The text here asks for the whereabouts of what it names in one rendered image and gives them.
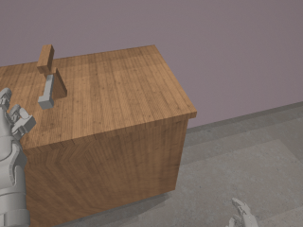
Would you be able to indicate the counter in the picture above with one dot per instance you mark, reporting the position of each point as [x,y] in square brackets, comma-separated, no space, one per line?
[115,134]

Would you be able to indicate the robot left hand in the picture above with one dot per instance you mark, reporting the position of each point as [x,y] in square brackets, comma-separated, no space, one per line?
[10,123]

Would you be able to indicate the tap lever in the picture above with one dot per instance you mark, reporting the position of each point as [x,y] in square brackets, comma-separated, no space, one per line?
[46,101]

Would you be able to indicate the robot left forearm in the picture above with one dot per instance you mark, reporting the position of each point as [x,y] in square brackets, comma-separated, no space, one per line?
[13,189]

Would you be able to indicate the robot right hand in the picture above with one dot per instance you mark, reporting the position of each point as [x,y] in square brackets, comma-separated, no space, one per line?
[246,220]

